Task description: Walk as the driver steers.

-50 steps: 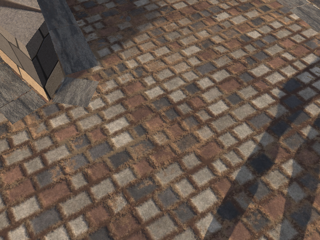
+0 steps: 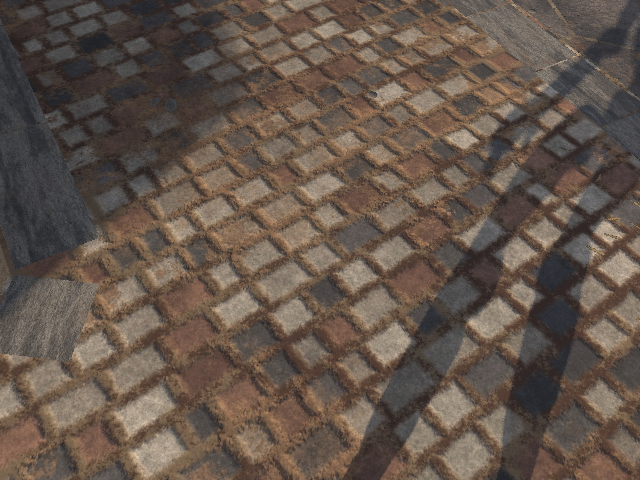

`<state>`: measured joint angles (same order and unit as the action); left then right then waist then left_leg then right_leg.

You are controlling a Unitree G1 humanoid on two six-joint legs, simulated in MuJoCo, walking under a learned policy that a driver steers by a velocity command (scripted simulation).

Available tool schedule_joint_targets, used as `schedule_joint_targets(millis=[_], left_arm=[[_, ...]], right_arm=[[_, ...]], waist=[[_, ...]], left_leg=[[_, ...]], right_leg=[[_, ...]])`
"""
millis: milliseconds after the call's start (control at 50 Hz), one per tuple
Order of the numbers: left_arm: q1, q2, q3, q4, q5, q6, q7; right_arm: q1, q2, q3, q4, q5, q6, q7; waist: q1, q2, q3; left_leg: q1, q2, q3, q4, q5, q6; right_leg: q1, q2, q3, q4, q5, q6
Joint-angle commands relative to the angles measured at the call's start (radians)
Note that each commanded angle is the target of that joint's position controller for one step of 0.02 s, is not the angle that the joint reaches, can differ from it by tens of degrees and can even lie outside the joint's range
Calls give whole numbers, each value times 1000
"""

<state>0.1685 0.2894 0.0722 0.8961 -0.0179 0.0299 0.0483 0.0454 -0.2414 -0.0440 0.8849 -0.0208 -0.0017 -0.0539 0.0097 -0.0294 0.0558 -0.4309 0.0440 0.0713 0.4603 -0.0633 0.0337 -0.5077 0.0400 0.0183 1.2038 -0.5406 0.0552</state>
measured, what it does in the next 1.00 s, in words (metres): walks ahead, turning right: right foot, then left foot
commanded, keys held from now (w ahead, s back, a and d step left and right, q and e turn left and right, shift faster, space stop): w+e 0.54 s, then w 0.46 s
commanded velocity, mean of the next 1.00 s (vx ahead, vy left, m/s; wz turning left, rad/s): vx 0.39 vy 0.00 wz -0.40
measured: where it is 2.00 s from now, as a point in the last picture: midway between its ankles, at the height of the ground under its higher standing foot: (447, 287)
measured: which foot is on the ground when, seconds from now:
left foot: down 0.00-0.18, up 0.20-0.64, down 0.66-1.00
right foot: up 0.00-0.16, down 0.18-0.68, up 0.70-1.00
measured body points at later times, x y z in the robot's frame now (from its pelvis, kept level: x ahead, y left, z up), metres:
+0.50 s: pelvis +0.07 -0.04 +0.02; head +0.07 -0.08 +0.47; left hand +0.08 +0.23 -0.09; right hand +0.21 -0.35 -0.08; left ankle +0.27 +0.11 -0.67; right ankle -0.05 -0.11 -0.73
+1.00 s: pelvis +0.33 -0.08 +0.01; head +0.36 -0.09 +0.46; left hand +0.61 +0.08 -0.08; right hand +0.20 -0.32 -0.12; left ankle +0.30 +0.06 -0.73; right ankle +0.41 -0.28 -0.68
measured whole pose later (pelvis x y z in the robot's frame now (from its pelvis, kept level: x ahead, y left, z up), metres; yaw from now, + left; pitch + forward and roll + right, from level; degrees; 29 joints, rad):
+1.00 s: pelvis +0.33 -0.08 +0.01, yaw -23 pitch +3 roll +2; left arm 0.11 0.27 0.06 0.74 -0.01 -0.08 0.00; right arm 0.37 -0.26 -0.06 0.97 0.02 -0.09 0.01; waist -0.08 -0.04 0.02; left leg -0.02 -0.04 0.04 0.22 -0.24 0.02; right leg -0.67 -0.12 0.03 0.74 -0.07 -0.01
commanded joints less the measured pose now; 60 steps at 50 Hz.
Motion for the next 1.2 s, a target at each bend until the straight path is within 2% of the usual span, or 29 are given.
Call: schedule_joint_targets(millis=[20,120,160,180,200,220,240,260,300,360,540,600,640,660,680,700,720,740,760,800,840,880,960,1060,1100,1140,1160,1180,1200], left_arm=[[179,53,23,-33,4,34,8],[206,73,31,-40,13,16,-26],[333,58,36,27,18,23,-36],[402,56,38,56,15,15,-37],[372,85,22,20,12,-2,-33],[300,202,45,-36,38,-42,-46],[192,197,45,-64,49,-76,-36],[147,172,37,-68,37,-92,-27],[184,126,24,-58,13,-100,-24],[303,72,11,-27,10,-109,-18],[397,104,32,-22,-3,-89,-7],[367,112,38,-27,-8,-80,-8],[328,108,37,-40,-4,-76,-10],[302,93,31,-55,6,-77,-14],[282,48,14,-87,30,-83,-15],[431,-56,-9,-97,-7,-104,-19],[388,54,11,-72,-36,-117,-16],[267,100,21,-93,-37,-123,-20],[209,91,19,-100,-24,-125,-20],[169,67,24,-120,-4,-123,-27],[162,29,17,-131,-4,-116,-33],[94,17,8,-164,7,-114,-35],[-57,-4,-13,-212,8,-122,-53],[-186,31,-11,-269,-5,-124,-79],[-150,66,2,-270,-2,-125,-84],[104,139,44,-198,4,-121,-76],[282,222,66,-170,14,-114,-62],[295,275,68,-155,18,-114,-74],[276,165,41,-169,14,-117,-76]], right_arm=[[-53,-152,-34,-54,11,11,-14],[-33,-220,-65,-45,54,-14,-12],[-85,-180,-61,-63,59,-8,-3],[-102,-120,-52,-71,51,-3,9],[-95,-15,-29,-83,41,-6,34],[-208,-74,-42,-162,61,-33,46],[-222,-175,-67,-160,78,-57,43],[-177,-203,-79,-133,59,-68,38],[-129,-169,-80,-89,20,-75,34],[-140,-115,-72,-87,33,-86,49],[-303,-88,-42,-169,50,-122,84],[-234,-117,-44,-159,52,-136,96],[-85,-163,-64,-119,45,-141,91],[65,-208,-81,-82,36,-143,84],[270,-276,-93,-55,19,-139,77],[355,-326,-107,-1,14,-127,90],[308,-210,-77,-9,32,-128,94],[241,-152,-61,-20,37,-125,89],[182,-138,-53,-29,29,-119,87],[146,-107,-40,-25,11,-116,83],[166,-109,-39,-9,19,-118,79],[188,-142,-44,4,27,-120,70],[222,-176,-47,9,38,-106,60],[316,-205,-49,40,54,-86,58],[312,-223,-53,41,52,-73,55],[303,-201,-42,33,43,-62,50],[321,-146,-18,4,12,-63,49],[450,-24,16,2,28,-87,58],[371,-149,-12,12,57,-102,64]], waist=[[49,229,-182],[56,214,-193],[115,125,-126],[136,-46,-68],[74,-236,-3],[82,-250,54],[35,-154,119],[2,-122,104],[4,-76,40],[29,-88,-2],[111,-140,57],[77,-177,36],[-1,-189,-33],[-67,-158,-145],[-142,-8,-332],[-61,410,-442],[-81,293,-310],[-86,188,-173],[-59,86,-115],[-16,105,-70],[-3,130,-55],[-7,107,-22],[-43,98,0],[-70,103,15],[-30,114,-16],[99,101,-171],[148,-48,-324],[63,-311,-457],[102,-170,-390]], left_leg=[[76,213,-150,-252,-255,169],[55,258,-122,-300,-479,120],[-28,204,-34,-166,-581,53],[-168,126,53,117,-611,-2],[-430,33,66,513,-549,-50],[-565,-12,-114,487,-425,-24],[-568,8,-152,500,-280,-9],[-525,22,-159,472,-163,-12],[-420,14,-140,431,-53,-34],[-375,-11,-126,344,63,-43],[-256,-46,-97,61,32,-73],[-98,-52,-76,4,4,-51],[98,-80,-42,-45,-15,-3],[320,-35,-80,-29,3,44],[642,163,-298,26,-20,116],[884,364,-786,-134,-259,260],[799,343,-813,-200,-376,234],[662,304,-628,-194,-304,196],[526,259,-503,-207,-187,178],[380,200,-377,-254,-63,177],[334,190,-324,-297,1,196],[312,200,-283,-329,78,211],[273,143,-152,-340,134,171],[389,199,-148,-294,143,138],[448,214,-138,-208,301,116],[371,140,-66,112,492,66],[157,77,-19,458,177,26],[-172,-91,-88,759,-495,-10],[-279,-38,-191,858,-511,7]], right_leg=[[67,-53,-63,-56,96,8],[320,-57,-130,-488,125,-93],[424,-31,-161,-687,151,-153],[468,-105,9,-824,-6,-213],[465,-315,389,-892,-181,-289],[354,-424,743,-1158,-469,-401],[347,-417,706,-1192,-369,-355],[366,-381,589,-1148,-186,-293],[394,-305,420,-1106,-1,-238],[479,-259,316,-1086,198,-222],[492,-246,314,-1004,334,-245],[479,-267,322,-956,450,-228],[483,-237,293,-830,731,-202],[420,-183,242,-651,831,-170],[220,-112,186,-336,598,-137],[-122,37,143,-32,-18,-80],[-239,-20,201,100,-15,-89],[-276,-61,175,109,72,-102],[-227,-106,139,75,151,-105],[-158,-159,105,-15,222,-105],[-146,-177,76,-80,233,-94],[-189,-189,52,-180,277,-73],[-119,-157,-6,-471,507,-63],[-68,-111,-20,-639,544,-93],[11,-82,-38,-672,483,-121],[372,-45,-69,-689,488,-175],[671,-257,174,-662,508,-243],[910,-453,670,-830,270,-394],[862,-430,679,-888,180,-348]])
Keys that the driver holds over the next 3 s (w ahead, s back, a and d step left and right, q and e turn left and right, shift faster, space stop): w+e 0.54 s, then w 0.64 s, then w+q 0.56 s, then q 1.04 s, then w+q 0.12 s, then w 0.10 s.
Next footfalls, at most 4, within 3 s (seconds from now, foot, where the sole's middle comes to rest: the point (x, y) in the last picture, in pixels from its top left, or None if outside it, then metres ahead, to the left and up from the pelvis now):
0.18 right None -0.01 -0.11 -0.77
0.66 left None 0.34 0.05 -0.77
1.14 right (475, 440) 0.53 -0.32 -0.77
1.72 left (398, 293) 0.88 -0.18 -0.77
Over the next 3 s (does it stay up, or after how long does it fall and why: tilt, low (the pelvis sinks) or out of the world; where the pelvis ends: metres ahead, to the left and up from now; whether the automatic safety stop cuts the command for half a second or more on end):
stays up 0.97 -0.22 0.01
